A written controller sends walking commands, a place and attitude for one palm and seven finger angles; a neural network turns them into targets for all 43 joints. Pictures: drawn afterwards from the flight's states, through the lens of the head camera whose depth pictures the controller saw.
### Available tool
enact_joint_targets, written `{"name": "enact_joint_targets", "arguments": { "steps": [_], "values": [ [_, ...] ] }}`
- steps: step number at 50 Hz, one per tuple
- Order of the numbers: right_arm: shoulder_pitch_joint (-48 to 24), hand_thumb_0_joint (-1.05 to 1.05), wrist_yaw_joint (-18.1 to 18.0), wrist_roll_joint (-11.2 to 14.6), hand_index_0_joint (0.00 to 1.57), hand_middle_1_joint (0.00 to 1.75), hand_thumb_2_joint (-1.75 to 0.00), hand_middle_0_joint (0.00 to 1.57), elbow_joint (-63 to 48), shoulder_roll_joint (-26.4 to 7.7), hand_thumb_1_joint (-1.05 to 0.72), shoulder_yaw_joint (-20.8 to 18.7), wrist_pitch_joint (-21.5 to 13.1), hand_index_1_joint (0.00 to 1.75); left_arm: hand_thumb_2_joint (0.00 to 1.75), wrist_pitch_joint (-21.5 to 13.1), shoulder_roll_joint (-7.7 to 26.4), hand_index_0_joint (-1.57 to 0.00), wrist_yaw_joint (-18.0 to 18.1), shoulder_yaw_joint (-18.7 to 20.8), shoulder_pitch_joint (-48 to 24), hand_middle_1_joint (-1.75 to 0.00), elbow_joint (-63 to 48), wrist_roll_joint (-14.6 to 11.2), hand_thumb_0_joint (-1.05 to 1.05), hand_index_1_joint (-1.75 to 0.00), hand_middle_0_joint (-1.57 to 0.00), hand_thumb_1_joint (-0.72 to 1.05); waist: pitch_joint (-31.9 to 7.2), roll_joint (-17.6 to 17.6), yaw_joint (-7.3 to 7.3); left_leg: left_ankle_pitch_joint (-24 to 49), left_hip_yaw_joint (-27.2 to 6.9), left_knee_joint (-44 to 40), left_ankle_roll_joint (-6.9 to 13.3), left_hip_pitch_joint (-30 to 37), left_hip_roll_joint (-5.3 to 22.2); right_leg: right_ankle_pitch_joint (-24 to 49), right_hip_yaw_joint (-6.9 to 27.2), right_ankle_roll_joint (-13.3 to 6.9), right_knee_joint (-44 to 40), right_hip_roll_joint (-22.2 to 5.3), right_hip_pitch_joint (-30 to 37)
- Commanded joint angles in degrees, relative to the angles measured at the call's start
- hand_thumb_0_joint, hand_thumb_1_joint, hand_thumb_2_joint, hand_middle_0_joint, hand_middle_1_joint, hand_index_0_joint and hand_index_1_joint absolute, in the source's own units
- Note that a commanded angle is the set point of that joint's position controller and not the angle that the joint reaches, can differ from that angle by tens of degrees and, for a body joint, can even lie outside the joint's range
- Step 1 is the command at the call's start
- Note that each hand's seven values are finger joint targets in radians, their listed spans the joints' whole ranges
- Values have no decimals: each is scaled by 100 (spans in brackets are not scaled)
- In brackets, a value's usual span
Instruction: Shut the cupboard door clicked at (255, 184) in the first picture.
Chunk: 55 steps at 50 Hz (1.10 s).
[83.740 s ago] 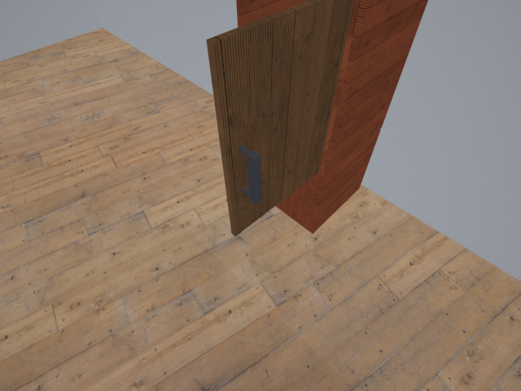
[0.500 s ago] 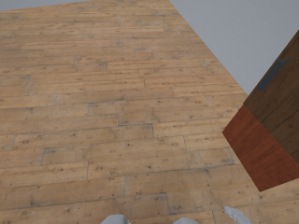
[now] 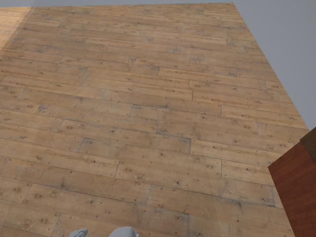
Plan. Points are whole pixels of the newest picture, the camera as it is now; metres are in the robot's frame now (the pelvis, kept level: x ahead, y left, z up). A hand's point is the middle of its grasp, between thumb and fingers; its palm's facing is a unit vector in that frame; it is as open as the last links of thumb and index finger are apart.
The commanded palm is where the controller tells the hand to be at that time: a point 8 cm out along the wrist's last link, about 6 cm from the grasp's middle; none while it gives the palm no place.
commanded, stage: walk to a spot facing it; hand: left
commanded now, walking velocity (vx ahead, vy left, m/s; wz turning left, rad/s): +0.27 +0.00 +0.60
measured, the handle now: out of the picture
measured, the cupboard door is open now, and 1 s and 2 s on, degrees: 5 5 5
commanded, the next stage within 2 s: turn to face it in 0.70 s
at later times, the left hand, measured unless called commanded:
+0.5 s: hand (84, 216) +0.18 +0.22 -0.14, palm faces +0.20 -0.94 -0.27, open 7.4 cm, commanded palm none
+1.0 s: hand out of the picture +0.10 +0.21 -0.19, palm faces +0.52 -0.82 -0.22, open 7.3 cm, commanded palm none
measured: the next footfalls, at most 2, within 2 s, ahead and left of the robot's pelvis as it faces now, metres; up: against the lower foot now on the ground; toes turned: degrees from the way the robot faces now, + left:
left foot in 0.08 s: +0.03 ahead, +0.12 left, +0.00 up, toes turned +8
right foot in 0.48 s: +0.22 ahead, -0.10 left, +0.00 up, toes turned +9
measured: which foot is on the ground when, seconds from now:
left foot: up 0.00-0.06, down 0.08-0.48, up 0.50-0.88, down 0.90-1.00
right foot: down 0.00-0.08, up 0.10-0.46, down 0.48-0.90, up 0.92-1.00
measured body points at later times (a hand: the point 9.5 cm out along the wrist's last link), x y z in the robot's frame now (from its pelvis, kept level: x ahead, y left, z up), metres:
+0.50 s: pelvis +0.10 -0.01 -0.01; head +0.15 -0.02 +0.44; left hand +0.17 +0.27 -0.12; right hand +0.13 -0.25 -0.17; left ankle -0.01 +0.11 -0.72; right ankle +0.18 -0.11 -0.74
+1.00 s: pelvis +0.22 +0.06 -0.01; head +0.26 +0.11 +0.43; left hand +0.08 +0.26 -0.17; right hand +0.48 -0.06 -0.13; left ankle +0.23 +0.16 -0.73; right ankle +0.21 -0.11 -0.68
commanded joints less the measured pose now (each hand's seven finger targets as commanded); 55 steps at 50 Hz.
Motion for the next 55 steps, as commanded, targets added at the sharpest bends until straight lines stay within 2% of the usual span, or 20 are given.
{"name": "enact_joint_targets", "arguments": {
  "steps": [1, 2, 4, 5, 8, 13, 19, 22, 23, 24, 25, 27, 30, 35, 41, 43, 45, 47, 49, 55],
  "values": [
    [-45, 0, -5, -9, 20, 30, -90, 20, -513, -292, -90, 21, -300, 30, 90, -89, 1348, -20, 24, 467, 540, -30, -143, -55, 0, -30, -20, 90, -1104, -983, 266, 498, 333, -1627, 126, 464, -133, 1924, 651, -457, -459, -1135, 1049],
    [333, 0, -7, -21, 20, 30, -90, 20, -405, -492, -90, -27, -347, 30, 90, -69, 1299, -20, -8, 466, 405, -30, -165, -99, 0, -30, -20, 90, -1211, -535, 10, 875, 160, -2375, 192, 1329, -58, 769, 457, -236, -26, -1043, 348],
    [1208, 0, -86, -130, 20, 30, -90, 20, -220, -1588, -90, -303, -386, 30, 90, -22, 638, -20, -105, 264, -234, -30, -638, -105, 0, -30, -20, 90, -943, 2196, -572, 1284, -3230, -3451, 1362, 2623, 2103, -2204, 190, 348, 2470, 300, -2618],
    [1549, 0, -135, -126, 20, 30, -90, 20, -32, -1508, -90, -283, -390, 30, 90, -35, 776, -20, -119, 235, -859, -30, -818, -50, 0, -30, -20, 90, -625, 1413, -724, 1190, -3170, -3529, 1663, 2403, 2290, -1826, 823, 212, 2933, 149, -2933],
    [888, 0, -247, -101, 20, 30, -90, 20, -190, -994, -90, -76, -534, 30, 90, -107, 819, -20, -202, 305, -835, -30, -538, -55, 0, -30, -20, 90, -317, 1325, -325, 1109, -2440, -3484, 1306, 1663, 1536, -626, 1186, 213, 3171, 118, -2656],
    [882, 0, -285, -63, 20, 30, -90, 20, -107, -966, -90, -45, -659, 30, 90, -133, 706, -20, -287, 254, -610, -30, -311, -98, 0, -30, -20, 90, -475, 656, -137, 1767, -1973, -3492, 1341, 1890, 1168, -71, 1113, 317, 2256, 341, -2258],
    [772, 0, -233, -92, 20, 30, -90, 20, 17, -1006, -90, -87, -627, 30, 90, -175, 652, -20, -314, 229, -647, -30, -366, -118, 0, -30, -20, 90, -341, 870, -32, 1277, -1929, -3392, 1253, 1170, 998, 167, 865, 319, 555, 643, -1065],
    [469, 0, -220, -34, 20, 30, -90, 20, -2, -897, -90, -81, -606, 30, 90, -261, 827, -20, -275, 318, 349, -30, -50, -107, 0, -30, -20, 90, -526, 400, 476, 974, -1635, -2393, 944, -9, 538, 636, 845, 233, -493, 795, 1037],
    [463, 0, -176, 44, 20, 30, -90, 20, -72, -610, -90, -35, -645, 30, 90, -347, 1318, -20, -212, 431, 1079, -30, 130, -57, 0, -30, -20, 90, -939, -628, 811, 353, -1131, -1125, 667, -1063, -17, -289, 1881, -25, -1215, -118, 2433],
    [588, 0, -191, 75, 20, 30, -90, 20, -248, -251, -90, 18, -672, 30, 90, -350, 1882, -20, -134, 545, 1586, -30, 182, -10, 0, -30, -20, 90, -1409, -2188, 958, -1028, -470, 906, 400, -1690, -661, -1255, 4040, -568, -2122, -1843, 2782],
    [499, 0, -167, -12, 20, 30, -90, 20, -242, -520, -90, -67, -616, 30, 90, -303, 1725, -20, -97, 476, 1300, -30, 153, -88, 0, -30, -20, 90, -947, -1550, 725, -813, -791, 1980, 427, -1823, -271, -2050, 4216, -737, -2467, -1995, 1927],
    [469, 0, -119, -68, 20, 30, -90, 20, -120, -456, -90, -57, -606, 30, 90, -349, 1194, -20, -33, 371, 516, -30, -5, -68, 0, -30, -20, 90, -562, -1223, 331, 204, -809, 2487, 364, -1807, 152, -1601, 3526, -750, -2396, -1631, 1078],
    [417, 0, 3, -40, 20, 30, -90, 20, 2, -208, -90, -2, -466, 30, 90, -426, 753, -20, -16, 231, 300, -30, -1, -82, 0, -30, -20, 90, -490, -634, 59, 826, -508, 2058, 179, -1342, 271, 1361, 1269, -553, -1944, -1040, 731],
    [-3, 0, 73, -38, 20, 30, -90, 20, -150, -14, -90, 85, -329, 30, 90, -437, 813, -20, 19, 229, 679, -30, 233, -83, 0, -30, -20, 90, -472, -784, 85, 1086, 9, 876, 67, -1299, 230, 3721, 155, -484, -1571, -929, 1218],
    [-426, 0, 62, -45, 20, 30, -90, 20, -433, -90, -90, 183, -408, 30, 90, -364, 1054, -20, 37, 286, 823, -30, 278, -35, 0, -30, -20, 90, -608, -913, 206, 1041, 375, -1049, 288, -291, -27, 4610, 92, -511, -721, -1142, 1391],
    [492, 0, -3, -89, 20, 30, -90, 20, -123, -332, -90, 152, -499, 30, 90, -342, 969, -20, 53, 210, 808, -30, 343, -92, 0, -30, -20, 90, -1171, -409, -212, 2491, 278, -2243, 370, 1601, -63, 3929, -2, -268, 479, -775, 725],
    [1366, 0, -187, -53, 20, 30, -90, 20, 36, -1430, -90, -48, -569, 30, 90, -239, 429, -20, 80, -20, 1099, -30, 247, -236, 0, -30, -20, 90, -2374, 1852, -460, 7128, -2219, -2289, 1569, 3448, 2402, -2210, 530, 188, 2705, 470, -1045],
    [655, 0, -302, -38, 20, 30, -90, 20, -109, -1142, -90, 88, -516, 30, 90, -138, 397, -20, 128, -17, 972, -30, 258, -170, 0, -30, -20, 90, -1554, 625, -165, 5687, -1418, -2492, 1661, 2237, 2374, -1964, 1128, 6, 2868, 356, -896],
    [15, 0, -379, -56, 20, 30, -90, 20, -181, -791, -90, 194, -564, 30, 90, -27, 429, -20, 92, -8, 842, -30, 592, -137, 0, -30, -20, 90, -1180, 1250, -31, 4685, -1064, -2828, 1322, 1727, 2083, -1479, 1371, 92, 2791, 315, -994],
    [-415, 0, -368, -75, 20, 30, -90, 20, -197, -803, -90, 127, -384, 30, 90, 198, 357, -20, -121, 169, 815, -30, 562, -90, 0, -30, -20, 90, -698, 719, 196, 2092, -380, -3244, 1153, 782, 1966, -874, 963, 102, 1997, 552, -627]
  ]
}}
